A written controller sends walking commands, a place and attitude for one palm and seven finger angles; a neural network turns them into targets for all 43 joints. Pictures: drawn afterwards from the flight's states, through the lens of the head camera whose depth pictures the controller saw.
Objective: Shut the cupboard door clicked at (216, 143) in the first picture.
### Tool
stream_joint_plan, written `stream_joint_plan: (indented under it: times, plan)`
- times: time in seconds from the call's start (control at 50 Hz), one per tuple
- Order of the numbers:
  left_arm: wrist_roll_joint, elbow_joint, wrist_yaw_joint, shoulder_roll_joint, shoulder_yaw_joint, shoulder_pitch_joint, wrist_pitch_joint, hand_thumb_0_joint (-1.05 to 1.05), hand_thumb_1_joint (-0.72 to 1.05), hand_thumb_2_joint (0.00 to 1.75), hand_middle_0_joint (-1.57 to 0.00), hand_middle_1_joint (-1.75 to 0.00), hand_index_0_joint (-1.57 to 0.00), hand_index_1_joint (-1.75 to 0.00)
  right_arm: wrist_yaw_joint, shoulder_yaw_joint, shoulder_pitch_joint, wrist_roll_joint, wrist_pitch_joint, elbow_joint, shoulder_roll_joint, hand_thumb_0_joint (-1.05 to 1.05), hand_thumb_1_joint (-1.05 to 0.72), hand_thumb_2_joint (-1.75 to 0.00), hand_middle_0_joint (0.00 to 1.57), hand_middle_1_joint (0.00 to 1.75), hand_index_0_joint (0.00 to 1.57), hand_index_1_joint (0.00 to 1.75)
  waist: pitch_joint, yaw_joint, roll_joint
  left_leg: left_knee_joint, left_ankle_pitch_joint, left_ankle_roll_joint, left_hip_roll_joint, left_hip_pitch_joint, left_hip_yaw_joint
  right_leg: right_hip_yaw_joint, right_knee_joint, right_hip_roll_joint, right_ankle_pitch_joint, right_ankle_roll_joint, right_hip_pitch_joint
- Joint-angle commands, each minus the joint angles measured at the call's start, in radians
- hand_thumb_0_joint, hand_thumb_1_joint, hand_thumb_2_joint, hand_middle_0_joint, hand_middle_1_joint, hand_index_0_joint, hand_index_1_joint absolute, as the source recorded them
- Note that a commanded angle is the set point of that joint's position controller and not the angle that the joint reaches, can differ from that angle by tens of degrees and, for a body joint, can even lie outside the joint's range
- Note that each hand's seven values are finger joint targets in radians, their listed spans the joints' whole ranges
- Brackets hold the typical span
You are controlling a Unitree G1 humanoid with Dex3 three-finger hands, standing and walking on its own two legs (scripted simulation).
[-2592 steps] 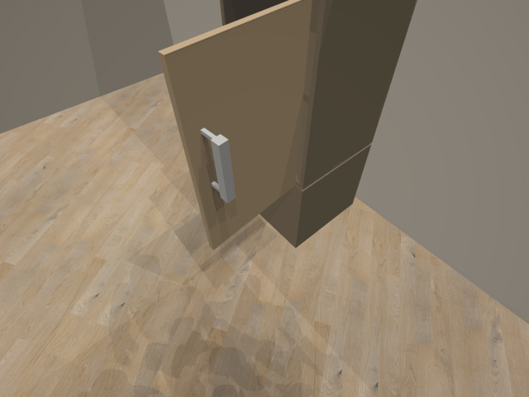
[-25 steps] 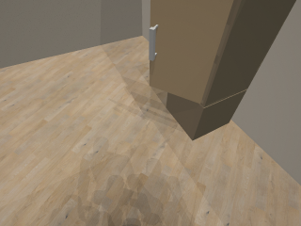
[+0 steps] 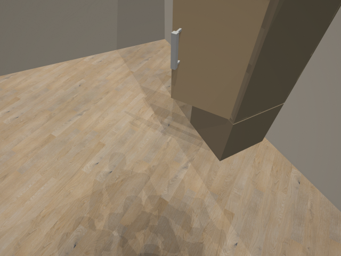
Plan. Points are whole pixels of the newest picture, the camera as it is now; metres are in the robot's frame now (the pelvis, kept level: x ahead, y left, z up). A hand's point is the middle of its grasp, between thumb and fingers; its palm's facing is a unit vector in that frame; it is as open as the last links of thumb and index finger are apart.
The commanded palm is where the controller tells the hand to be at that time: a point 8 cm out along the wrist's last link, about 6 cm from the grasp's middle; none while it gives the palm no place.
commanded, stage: walk to a spot facing it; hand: left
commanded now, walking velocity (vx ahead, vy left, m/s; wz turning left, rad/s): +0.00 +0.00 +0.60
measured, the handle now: (176, 49) +0.97 +0.01 -0.02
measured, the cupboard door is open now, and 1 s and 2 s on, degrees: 34 34 34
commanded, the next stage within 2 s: turn to face it in 1.12 s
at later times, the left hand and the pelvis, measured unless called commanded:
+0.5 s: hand out of the picture +0.02 +0.24 -0.17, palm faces +0.26 -0.93 -0.25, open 7.3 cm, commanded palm none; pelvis +0.00 +0.02 -0.01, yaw +16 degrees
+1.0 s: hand out of the picture -0.01 +0.16 -0.17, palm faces +0.63 -0.74 -0.23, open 7.3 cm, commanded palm none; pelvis +0.12 +0.03 -0.01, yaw +39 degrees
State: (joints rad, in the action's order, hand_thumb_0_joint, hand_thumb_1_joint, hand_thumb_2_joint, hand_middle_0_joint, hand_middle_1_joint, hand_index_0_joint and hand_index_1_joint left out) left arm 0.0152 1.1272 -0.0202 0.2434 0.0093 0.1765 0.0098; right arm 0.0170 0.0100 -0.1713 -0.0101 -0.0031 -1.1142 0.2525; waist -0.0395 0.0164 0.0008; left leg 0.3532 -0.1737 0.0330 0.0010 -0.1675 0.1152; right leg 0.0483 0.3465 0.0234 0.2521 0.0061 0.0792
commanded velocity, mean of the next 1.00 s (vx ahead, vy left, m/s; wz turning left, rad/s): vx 0.17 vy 0.00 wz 0.60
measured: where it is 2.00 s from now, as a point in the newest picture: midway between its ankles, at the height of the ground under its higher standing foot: (142, 254)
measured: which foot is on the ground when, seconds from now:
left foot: down 0.00-0.66, up 0.68-1.00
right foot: down 0.00-0.28, up 0.30-0.66, down 0.68-1.00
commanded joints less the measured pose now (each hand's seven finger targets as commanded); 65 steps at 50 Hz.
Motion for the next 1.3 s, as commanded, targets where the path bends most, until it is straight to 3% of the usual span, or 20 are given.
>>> stream_joint_plan:
  times: [0.0,0.16,0.22,0.24,0.28,0.36,0.5,0.6,0.62,0.64,0.66,0.74,0.8,0.92,1.0,1.04,1.06,1.08,1.14,1.28]
  plan:
    - [-0.001,-0.043,-0.019,0.118,0.035,0.081,-0.013,0.0,0.9,0.9,-0.2,-0.3,-0.2,-0.3,0.001,0.023,-0.042,-0.003,-0.009,0.049,0.083,0.0,-0.9,-0.9,0.2,0.3,0.2,0.3,0.018,-0.013,0.015,0.05,0.231,-0.019,0.112,-0.018,-0.135,-0.041,0.03,0.139,-0.244,-0.027,0.043]
    - [0.022,-0.159,-0.03,0.179,0.087,0.053,-0.018,0.0,0.9,0.9,-0.2,-0.3,-0.2,-0.3,-0.015,0.061,0.005,-0.001,-0.04,0.181,0.054,0.0,-0.9,-0.9,0.2,0.3,0.2,0.3,-0.038,-0.019,0.146,0.507,-0.358,-0.055,0.07,-0.282,-0.101,-0.072,0.077,0.39,-0.562,-0.206,0.023]
    - [0.008,-0.198,-0.02,0.175,0.09,0.024,-0.024,0.0,0.9,0.9,-0.2,-0.3,-0.2,-0.3,-0.026,0.064,-0.12,-0.008,-0.032,0.172,0.074,0.0,-0.9,-0.9,0.2,0.3,0.2,0.3,0.027,0.045,0.011,0.171,0.103,-0.036,0.068,-0.011,-0.082,0.085,0.318,0.267,-0.384,-0.053,0.167]
    - [0.0,-0.217,-0.014,0.115,0.084,0.058,-0.032,0.0,0.9,0.9,-0.2,-0.3,-0.2,-0.3,-0.024,0.083,-0.168,-0.017,-0.025,0.175,0.166,0.0,-0.9,-0.9,0.2,0.3,0.2,0.3,0.06,0.051,-0.272,0.078,0.429,0.06,0.257,0.083,-0.394,0.143,0.527,0.12,0.014,0.04,0.331]
    - [0.008,-0.265,-0.023,0.095,0.08,-0.039,-0.055,0.0,0.9,0.9,-0.2,-0.3,-0.2,-0.3,-0.006,0.1,-0.22,-0.024,-0.031,0.164,0.218,0.0,-0.9,-0.9,0.2,0.3,0.2,0.3,0.056,0.081,-0.242,-0.097,0.109,0.14,0.363,-0.039,-0.623,-0.051,0.799,0.049,0.379,0.026,0.41]
    - [0.011,-0.248,0.008,0.078,0.086,-0.012,-0.033,0.0,0.9,0.9,-0.2,-0.3,-0.2,-0.3,0.007,0.079,-0.102,-0.023,-0.01,0.215,0.155,0.0,-0.9,-0.9,0.2,0.3,0.2,0.3,0.06,0.013,-0.092,-0.108,-0.15,0.105,0.231,-0.038,-0.489,-0.083,0.761,0.061,0.126,0.044,0.465]
    - [0.014,-0.291,0.026,0.067,0.072,-0.04,-0.016,0.0,0.9,0.9,-0.2,-0.3,-0.2,-0.3,-0.003,0.097,-0.139,-0.024,-0.007,0.206,0.176,0.0,-0.9,-0.9,0.2,0.3,0.2,0.3,0.057,0.036,-0.136,-0.123,-0.363,0.141,0.19,-0.004,-0.532,-0.034,0.482,0.012,0.16,0.046,0.441]
    - [0.013,-0.259,0.028,0.086,0.078,0.103,0.0,0.0,0.9,0.9,-0.2,-0.3,-0.2,-0.3,-0.009,0.103,-0.067,-0.017,-0.011,0.229,0.166,0.0,-0.9,-0.9,0.2,0.3,0.2,0.3,0.059,-0.041,-0.138,-0.009,-0.405,0.099,0.099,-0.237,-0.505,0.007,0.141,-0.043,0.071,0.034,0.057]
    - [0.02,-0.239,0.021,0.136,0.094,0.189,0.008,0.0,0.9,0.9,-0.2,-0.3,-0.2,-0.3,-0.012,0.095,-0.037,-0.01,-0.01,0.247,0.121,0.0,-0.9,-0.9,0.2,0.3,0.2,0.3,0.057,-0.092,0.001,0.138,-0.447,0.051,0.017,-0.449,-0.423,-0.101,-0.014,0.047,0.182,0.006,-0.159]
    - [0.035,-0.238,0.003,0.246,0.114,0.249,0.018,0.0,0.9,0.9,-0.2,-0.3,-0.2,-0.3,-0.018,0.076,-0.044,0.003,-0.001,0.272,0.038,0.0,-0.9,-0.9,0.2,0.3,0.2,0.3,0.08,-0.121,0.323,0.503,-0.432,-0.029,-0.117,-0.682,-0.185,-0.524,-0.209,0.381,0.469,-0.1,-0.303]
    - [0.013,-0.24,-0.001,0.23,0.104,0.214,0.009,0.0,0.9,0.9,-0.2,-0.3,-0.2,-0.3,-0.024,0.087,0.002,-0.025,0.002,0.285,0.085,0.0,-0.9,-0.9,0.2,0.3,0.2,0.3,-0.007,-0.091,0.191,0.71,-0.392,-0.036,-0.048,-0.669,-0.187,-0.555,-0.231,0.472,0.474,-0.144,-0.123]
    - [0.012,-0.256,0.0,0.093,0.075,0.053,0.046,0.0,0.9,0.9,-0.2,-0.3,-0.2,-0.3,-0.059,0.086,-0.028,-0.027,-0.016,0.252,0.052,0.0,-0.9,-0.9,0.2,0.3,0.2,0.3,-0.094,0.019,0.147,0.861,-0.111,-0.059,0.066,-0.579,-0.16,-0.177,-0.187,0.313,0.156,-0.103,0.094]
    - [0.012,-0.214,-0.001,0.089,0.073,0.166,0.061,0.0,0.9,0.9,-0.2,-0.3,-0.2,-0.3,-0.066,0.072,0.011,-0.019,-0.017,0.258,0.026,0.0,-0.9,-0.9,0.2,0.3,0.2,0.3,-0.04,-0.012,0.15,0.774,-0.081,-0.066,0.06,-0.585,-0.092,-0.002,-0.106,0.277,-0.295,-0.088,-0.063]
    - [0.015,-0.178,-0.008,0.106,0.07,0.28,0.054,0.0,0.9,0.9,-0.2,-0.3,-0.2,-0.3,-0.078,0.041,0.163,-0.015,-0.019,0.312,-0.002,0.0,-0.9,-0.9,0.2,0.3,0.2,0.3,-0.061,-0.059,0.171,0.483,-0.079,-0.038,0.033,-0.512,0.02,0.127,-0.028,0.282,-0.679,-0.069,-0.155]
    - [0.012,-0.191,-0.004,0.167,0.085,0.26,0.057,0.0,0.9,0.9,-0.2,-0.3,-0.2,-0.3,-0.068,0.047,0.061,-0.018,0.0,0.302,0.036,0.0,-0.9,-0.9,0.2,0.3,0.2,0.3,0.038,0.002,0.192,0.307,-0.127,0.02,-0.055,-0.235,0.098,0.18,0.188,0.313,-0.961,-0.064,-0.152]
    - [0.004,-0.212,0.003,0.171,0.086,0.224,0.053,0.0,0.9,0.9,-0.2,-0.3,-0.2,-0.3,-0.056,0.075,-0.167,-0.026,0.006,0.253,0.138,0.0,-0.9,-0.9,0.2,0.3,0.2,0.3,0.181,0.127,0.105,0.165,0.041,0.069,0.008,0.211,0.0,0.212,0.581,0.284,-0.65,-0.008,0.108]
    - [-0.011,-0.255,0.02,0.112,0.079,0.234,0.05,0.0,0.9,0.9,-0.2,-0.3,-0.2,-0.3,-0.044,0.113,-0.269,-0.035,0.013,0.233,0.287,0.0,-0.9,-0.9,0.2,0.3,0.2,0.3,0.299,0.154,-0.196,0.169,0.363,0.232,0.357,0.485,-0.488,0.187,0.939,0.104,0.216,0.05,0.473]
    - [-0.006,-0.314,0.013,0.109,0.073,0.143,0.042,0.0,0.9,0.9,-0.2,-0.3,-0.2,-0.3,-0.034,0.116,-0.32,-0.008,0.009,0.218,0.329,0.0,-0.9,-0.9,0.2,0.3,0.2,0.3,0.318,0.163,-0.129,0.083,0.448,0.3,0.469,0.456,-0.601,0.028,1.04,0.088,0.365,0.037,0.574]
    - [0.006,-0.294,0.01,0.086,0.08,0.087,0.018,0.0,0.9,0.9,-0.2,-0.3,-0.2,-0.3,-0.008,0.081,-0.094,-0.011,0.024,0.276,0.195,0.0,-0.9,-0.9,0.2,0.3,0.2,0.3,0.063,0.07,-0.139,-0.031,0.104,0.194,0.333,0.027,-0.424,-0.061,0.948,0.152,0.22,0.05,0.541]
    - [0.015,-0.227,0.013,0.003,0.057,0.18,-0.029,0.0,0.9,0.9,-0.2,-0.3,-0.2,-0.3,0.001,0.047,-0.004,-0.013,0.025,0.258,0.094,0.0,-0.9,-0.9,0.2,0.3,0.2,0.3,0.064,-0.034,-0.094,-0.057,0.161,0.149,0.211,-0.115,-0.211,-0.015,0.593,0.089,0.049,0.059,0.352]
